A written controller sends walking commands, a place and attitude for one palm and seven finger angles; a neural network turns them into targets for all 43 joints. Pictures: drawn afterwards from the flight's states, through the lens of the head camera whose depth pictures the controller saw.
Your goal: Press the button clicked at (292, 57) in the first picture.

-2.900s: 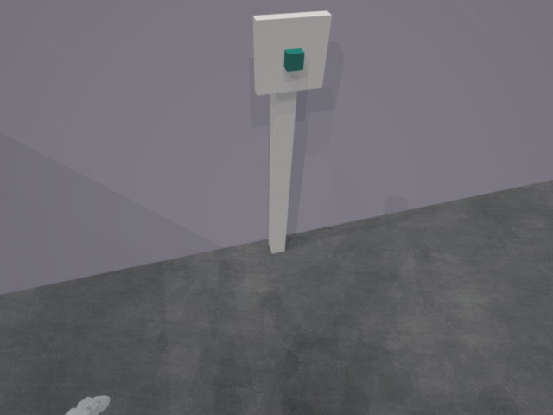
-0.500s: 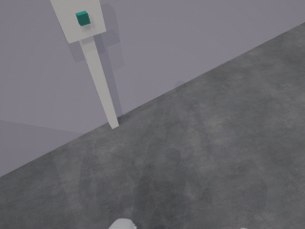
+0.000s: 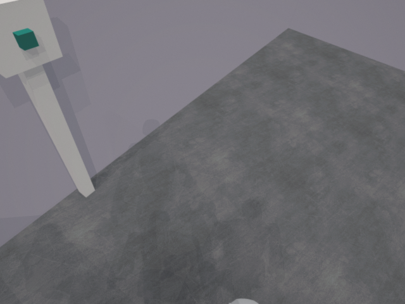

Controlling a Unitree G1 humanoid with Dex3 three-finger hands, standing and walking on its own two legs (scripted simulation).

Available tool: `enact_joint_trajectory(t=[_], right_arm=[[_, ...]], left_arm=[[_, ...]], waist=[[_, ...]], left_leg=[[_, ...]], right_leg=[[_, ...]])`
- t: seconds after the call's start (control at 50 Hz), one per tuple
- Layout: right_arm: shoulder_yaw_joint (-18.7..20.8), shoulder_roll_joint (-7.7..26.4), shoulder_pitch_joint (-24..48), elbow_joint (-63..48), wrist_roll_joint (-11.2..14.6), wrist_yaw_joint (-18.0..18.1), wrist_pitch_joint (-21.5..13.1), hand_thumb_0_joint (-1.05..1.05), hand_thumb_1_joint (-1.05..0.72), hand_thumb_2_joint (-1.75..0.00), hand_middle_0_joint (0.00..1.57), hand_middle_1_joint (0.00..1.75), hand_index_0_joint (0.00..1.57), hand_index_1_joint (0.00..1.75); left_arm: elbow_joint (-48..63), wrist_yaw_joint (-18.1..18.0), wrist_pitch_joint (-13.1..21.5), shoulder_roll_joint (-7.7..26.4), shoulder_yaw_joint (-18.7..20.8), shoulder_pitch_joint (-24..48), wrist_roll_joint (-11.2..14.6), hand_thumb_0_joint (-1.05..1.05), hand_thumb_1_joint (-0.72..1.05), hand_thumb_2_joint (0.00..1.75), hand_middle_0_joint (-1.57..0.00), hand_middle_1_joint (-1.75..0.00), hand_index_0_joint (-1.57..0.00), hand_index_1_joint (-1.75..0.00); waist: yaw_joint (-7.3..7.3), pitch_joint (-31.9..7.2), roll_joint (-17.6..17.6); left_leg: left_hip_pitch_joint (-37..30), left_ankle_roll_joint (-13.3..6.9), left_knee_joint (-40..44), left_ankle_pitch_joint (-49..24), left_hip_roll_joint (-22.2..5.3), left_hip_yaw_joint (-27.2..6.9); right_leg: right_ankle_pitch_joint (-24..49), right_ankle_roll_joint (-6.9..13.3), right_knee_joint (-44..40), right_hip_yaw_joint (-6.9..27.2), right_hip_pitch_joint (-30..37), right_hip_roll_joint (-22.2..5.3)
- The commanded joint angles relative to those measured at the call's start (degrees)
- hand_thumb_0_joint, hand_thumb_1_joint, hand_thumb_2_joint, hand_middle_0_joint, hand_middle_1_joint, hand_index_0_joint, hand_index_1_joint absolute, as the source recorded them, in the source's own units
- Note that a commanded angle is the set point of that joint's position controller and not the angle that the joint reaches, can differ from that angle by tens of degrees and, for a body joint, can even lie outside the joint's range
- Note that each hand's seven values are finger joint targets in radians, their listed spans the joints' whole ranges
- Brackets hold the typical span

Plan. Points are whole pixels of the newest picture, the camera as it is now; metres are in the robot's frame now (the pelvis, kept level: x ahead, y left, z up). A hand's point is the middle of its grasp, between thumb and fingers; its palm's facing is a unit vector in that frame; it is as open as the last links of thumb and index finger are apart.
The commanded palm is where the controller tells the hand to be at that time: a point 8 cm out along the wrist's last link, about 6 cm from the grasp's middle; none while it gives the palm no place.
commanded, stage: walk to a spot facing it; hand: left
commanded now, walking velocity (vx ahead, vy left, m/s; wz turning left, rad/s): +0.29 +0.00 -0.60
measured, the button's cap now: (25, 38) +0.71 +0.57 +0.11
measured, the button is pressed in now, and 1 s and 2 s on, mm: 0 0 0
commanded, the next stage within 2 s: turn to face it in 1.36 s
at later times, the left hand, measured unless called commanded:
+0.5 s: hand (168, 269) +0.23 +0.08 -0.17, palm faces -0.28 -0.94 -0.20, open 7.3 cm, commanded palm none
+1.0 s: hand (172, 191) +0.45 +0.11 -0.18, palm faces -0.36 -0.92 -0.14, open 7.4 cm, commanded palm none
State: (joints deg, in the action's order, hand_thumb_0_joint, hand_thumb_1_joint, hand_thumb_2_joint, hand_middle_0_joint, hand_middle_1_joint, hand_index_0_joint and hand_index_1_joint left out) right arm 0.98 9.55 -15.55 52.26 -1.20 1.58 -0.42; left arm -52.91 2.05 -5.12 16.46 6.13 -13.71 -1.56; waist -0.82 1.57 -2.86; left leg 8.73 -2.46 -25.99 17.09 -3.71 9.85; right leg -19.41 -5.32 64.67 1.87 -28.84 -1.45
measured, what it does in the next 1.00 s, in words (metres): walks ahead, turning right: right foot, then left foot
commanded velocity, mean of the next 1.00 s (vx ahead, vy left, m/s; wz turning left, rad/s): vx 0.34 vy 0.00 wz -0.42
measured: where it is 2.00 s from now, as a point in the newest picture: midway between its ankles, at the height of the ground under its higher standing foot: (230, 241)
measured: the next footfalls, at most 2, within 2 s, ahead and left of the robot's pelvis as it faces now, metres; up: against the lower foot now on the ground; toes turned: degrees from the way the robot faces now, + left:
right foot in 0.28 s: +0.06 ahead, -0.18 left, +0.00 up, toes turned -19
left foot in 0.72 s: +0.40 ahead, -0.02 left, +0.00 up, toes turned -12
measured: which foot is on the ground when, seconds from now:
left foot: down 0.00-0.30, up 0.32-0.70, down 0.72-1.00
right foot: up 0.00-0.26, down 0.28-0.74, up 0.76-1.00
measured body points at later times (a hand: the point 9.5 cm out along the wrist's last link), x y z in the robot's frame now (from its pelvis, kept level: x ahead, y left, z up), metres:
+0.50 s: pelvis +0.11 -0.08 -0.01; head +0.12 -0.08 +0.44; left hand +0.24 +0.13 -0.15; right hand +0.05 -0.33 -0.15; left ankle +0.17 +0.06 -0.67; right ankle +0.03 -0.16 -0.74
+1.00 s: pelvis +0.35 -0.05 +0.00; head +0.37 -0.01 +0.45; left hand +0.47 +0.16 -0.17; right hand +0.26 -0.28 -0.13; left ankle +0.36 -0.01 -0.74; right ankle +0.28 -0.21 -0.62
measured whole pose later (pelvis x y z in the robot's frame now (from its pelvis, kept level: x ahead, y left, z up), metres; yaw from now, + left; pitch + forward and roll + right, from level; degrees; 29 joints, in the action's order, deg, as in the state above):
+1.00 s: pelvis +0.35 -0.05 +0.00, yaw -28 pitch -1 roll -3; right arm 3.1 8.8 -17.2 58.6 -0.8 1.7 -4.7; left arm -58.6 0.9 -1.1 11.9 6.3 -16.2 -1.9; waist -1.5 1.0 -2.7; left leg 8.6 -4.8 -23.9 14.8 -2.6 16.5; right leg -7.6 -0.8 72.5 0.0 -34.8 -3.8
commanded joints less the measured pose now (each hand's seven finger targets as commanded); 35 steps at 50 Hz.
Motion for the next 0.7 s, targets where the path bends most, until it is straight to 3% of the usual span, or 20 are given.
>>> enact_joint_trajectory(t=[0.0, 0.08, 0.18, 0.2, 0.22, 0.24, 0.26, 0.28, 0.3, 0.32, 0.34, 0.36, 0.38, 0.42, 0.52, 0.56, 0.62, 0.64, 0.66, 0.68], right_arm=[[4.06, 12.51, -6.63, -1.1, -0.31, 0.69, -1.78, 0.0, -0.9, -0.9, 0.2, 0.3, 0.2, 0.3], [4.39, 12.67, -8.39, 0.77, -0.62, 0.35, -2.12, 0.0, -0.9, -0.9, 0.2, 0.3, 0.2, 0.3], [4.56, 13.11, -8.16, 2.23, -1.0, -0.31, -2.22, 0.0, -0.9, -0.9, 0.2, 0.3, 0.2, 0.3], [4.38, 13.14, -8.07, 2.42, -1.02, -0.38, -2.22, 0.0, -0.9, -0.9, 0.2, 0.3, 0.2, 0.3], [4.27, 13.15, -7.5, 2.4, -0.87, -0.52, -2.21, 0.0, -0.9, -0.9, 0.2, 0.3, 0.2, 0.3], [4.06, 12.65, -6.69, 2.01, -0.38, -0.98, -2.28, 0.0, -0.9, -0.9, 0.2, 0.3, 0.2, 0.3], [2.97, 9.13, -6.19, 0.17, 0.45, -1.8, -2.34, 0.0, -0.9, -0.9, 0.2, 0.3, 0.2, 0.3], [2.23, 7.85, 0.83, -3.72, 0.1, -1.92, -2.12, 0.0, -0.9, -0.9, 0.2, 0.3, 0.2, 0.3], [3.05, 9.45, 3.19, -4.15, -0.21, -1.63, -1.94, 0.0, -0.9, -0.9, 0.2, 0.3, 0.2, 0.3], [3.26, 9.12, 4.62, -3.16, 0.04, -1.83, -1.88, 0.0, -0.9, -0.9, 0.2, 0.3, 0.2, 0.3], [3.37, 8.63, 4.32, -2.55, -0.2, -1.86, -1.85, 0.0, -0.9, -0.9, 0.2, 0.3, 0.2, 0.3], [3.55, 8.57, 3.17, -1.44, -0.53, -1.98, -1.61, 0.0, -0.9, -0.9, 0.2, 0.3, 0.2, 0.3], [3.62, 7.7, 0.33, -0.19, -0.72, -2.08, -1.31, 0.0, -0.9, -0.9, 0.2, 0.3, 0.2, 0.3], [3.4, 6.61, -2.19, 0.99, -0.8, -2.2, -0.88, 0.0, -0.9, -0.9, 0.2, 0.3, 0.2, 0.3], [3.2, 5.63, 4.6, -1.29, -0.36, -2.96, -1.37, 0.0, -0.9, -0.9, 0.2, 0.3, 0.2, 0.3], [2.88, 5.0, 8.01, -2.55, -0.2, -3.33, -1.82, 0.0, -0.9, -0.9, 0.2, 0.3, 0.2, 0.3], [2.9, 4.76, 8.26, -2.77, 0.08, -3.43, -2.77, 0.0, -0.9, -0.9, 0.2, 0.3, 0.2, 0.3], [3.22, 5.54, 5.05, -1.63, 0.04, -3.05, -3.1, 0.0, -0.9, -0.9, 0.2, 0.3, 0.2, 0.3], [3.6, 6.91, -1.59, 0.59, -0.27, -2.47, -3.48, 0.0, -0.9, -0.9, 0.2, 0.3, 0.2, 0.3], [4.63, 10.93, -11.12, 3.31, -0.6, -1.71, -3.76, 0.0, -0.9, -0.9, 0.2, 0.3, 0.2, 0.3]], left_arm=[[7.04, 1.22, 2.02, 1.19, -0.58, 9.04, -0.26, 0.0, 0.9, 0.9, -0.2, -0.3, -0.2, -0.3], [7.34, 1.67, 2.75, -0.17, -1.03, 12.03, -0.25, 0.0, 0.9, 0.9, -0.2, -0.3, -0.2, -0.3], [7.16, 1.55, 3.82, -1.73, -1.28, 11.96, -0.25, 0.0, 0.9, 0.9, -0.2, -0.3, -0.2, -0.3], [6.69, 1.39, 4.13, -1.77, -1.2, 10.45, -0.22, 0.0, 0.9, 0.9, -0.2, -0.3, -0.2, -0.3], [5.32, 1.16, 4.61, -1.11, -0.88, 6.37, -0.28, 0.0, 0.9, 0.9, -0.2, -0.3, -0.2, -0.3], [2.41, 0.71, 5.43, 1.52, -0.34, -1.45, -0.37, 0.0, 0.9, 0.9, -0.2, -0.3, -0.2, -0.3], [-0.06, -0.18, 6.33, 8.56, 1.12, -9.32, -0.54, 0.0, 0.9, 0.9, -0.2, -0.3, -0.2, -0.3], [-1.64, -1.31, 6.26, 13.41, 2.1, -15.13, 0.88, 0.0, 0.9, 0.9, -0.2, -0.3, -0.2, -0.3], [-1.58, -2.08, 5.97, 12.96, 2.11, -14.01, 1.29, 0.0, 0.9, 0.9, -0.2, -0.3, -0.2, -0.3], [-1.21, -2.18, 6.38, 10.73, 1.48, -10.48, 1.32, 0.0, 0.9, 0.9, -0.2, -0.3, -0.2, -0.3], [-0.44, -2.1, 6.82, 8.57, 0.71, -6.54, 1.11, 0.0, 0.9, 0.9, -0.2, -0.3, -0.2, -0.3], [0.21, -2.01, 7.3, 6.17, -0.29, -3.53, 1.04, 0.0, 0.9, 0.9, -0.2, -0.3, -0.2, -0.3], [0.54, -2.01, 7.69, 4.89, -0.62, -1.16, 0.67, 0.0, 0.9, 0.9, -0.2, -0.3, -0.2, -0.3], [-0.23, -1.88, 8.64, 3.98, -1.19, -1.75, 0.45, 0.0, 0.9, 0.9, -0.2, -0.3, -0.2, -0.3], [-3.15, -2.32, 9.64, 2.94, -1.55, -6.4, 0.28, 0.0, 0.9, 0.9, -0.2, -0.3, -0.2, -0.3], [-3.94, -2.68, 9.64, 2.76, -1.71, -7.36, 0.19, 0.0, 0.9, 0.9, -0.2, -0.3, -0.2, -0.3], [-4.61, -2.95, 9.43, 3.93, -1.21, -6.96, -0.01, 0.0, 0.9, 0.9, -0.2, -0.3, -0.2, -0.3], [-4.77, -2.97, 9.49, 4.45, -1.07, -6.23, 0.14, 0.0, 0.9, 0.9, -0.2, -0.3, -0.2, -0.3], [-5.0, -3.0, 9.42, 4.19, -0.82, -6.14, 0.37, 0.0, 0.9, 0.9, -0.2, -0.3, -0.2, -0.3], [-5.3, -2.81, 9.39, 2.42, -0.88, -6.76, 0.59, 0.0, 0.9, 0.9, -0.2, -0.3, -0.2, -0.3]], waist=[[4.45, 2.43, 11.32], [5.34, 2.98, 11.69], [4.61, 1.37, 12.14], [3.42, 0.88, 12.06], [1.08, -1.0, 9.57], [-2.89, -5.03, 4.23], [-6.33, -9.84, -10.76], [-8.63, -8.68, -16.31], [-7.84, -5.95, -8.3], [-6.69, -2.19, -6.61], [-4.45, 1.74, -5.05], [-2.1, 3.99, -2.59], [0.15, 3.94, -2.42], [1.92, 4.02, -3.86], [0.77, 4.83, -5.45], [-0.09, 5.08, -5.01], [0.36, 3.89, -5.17], [2.34, 2.71, -4.21], [5.07, -0.94, -2.07], [8.64, -7.28, 4.94]], left_leg=[[-8.13, -6.17, 14.22, 1.76, -17.09, -13.78], [-7.41, -5.33, 14.27, 3.72, -18.4, -10.14], [-5.27, -3.33, 10.06, -1.77, -18.87, -3.87], [-4.22, -2.48, 7.49, -4.29, -18.58, -2.21], [-1.77, -1.04, 1.22, -8.13, -17.09, 0.41], [4.17, 1.56, -11.32, -13.15, -14.49, 5.05], [21.38, 4.52, -27.85, 1.64, -9.39, 8.53], [34.51, 5.94, -40.56, 18.07, -3.09, 1.92], [37.36, 4.99, -44.63, 14.84, -4.77, -5.25], [36.07, 4.83, -45.64, 9.45, -6.85, -6.15], [35.41, 5.24, -44.83, 6.32, -7.43, -6.87], [32.38, 5.73, -42.52, 3.01, -7.81, -7.37], [29.26, 6.22, -39.93, 1.07, -7.43, -6.92], [27.88, 7.12, -37.28, -1.31, -6.24, -5.29], [29.67, 6.84, -28.9, -6.49, -5.06, -4.6], [26.77, 6.09, -22.3, -7.37, -4.43, -4.36], [17.11, 4.38, -13.6, -5.61, -2.11, -3.62], [11.52, 3.88, -10.78, -6.45, -0.79, -2.89], [2.13, 3.45, -6.57, -8.63, 0.58, -2.69], [-10.46, 2.92, -4.4, -8.58, -2.37, -6.04]], right_leg=[[-1.03, 0.79, -7.43, -2.68, -10.3, -2.83], [-2.57, 2.0, -16.45, -5.39, -6.33, -3.44], [-4.14, 4.24, -26.51, -9.09, 3.33, -1.44], [-2.7, 4.91, -29.97, -9.59, 6.95, -0.81], [0.67, 5.87, -34.34, -11.04, 14.36, 0.87], [3.52, 7.69, -38.97, -10.0, 27.54, 0.53], [-4.34, 12.8, -44.09, 8.02, 43.79, -13.06], [3.34, 17.75, -48.87, 29.57, 44.37, -22.61], [3.66, 19.11, -49.67, 26.11, 41.9, -22.9], [0.53, 17.84, -51.0, 23.5, 34.56, -20.44], [-0.78, 17.04, -52.36, 21.27, 29.2, -18.92], [3.63, 15.82, -52.76, 16.18, 23.85, -16.61], [7.69, 14.92, -52.66, 11.29, 21.47, -14.24], [17.57, 13.94, -52.06, 5.98, 20.32, -11.45], [23.94, 14.6, -51.51, 5.35, 22.83, -10.22], [22.85, 14.25, -51.19, 6.03, 22.49, -10.37], [24.13, 13.4, -48.38, 6.5, 21.6, -10.67], [28.0, 12.97, -44.78, 5.83, 20.78, -10.3], [31.2, 11.69, -36.56, 4.37, 19.56, -8.11], [26.09, 9.98, -23.06, 2.97, 16.09, -4.96]])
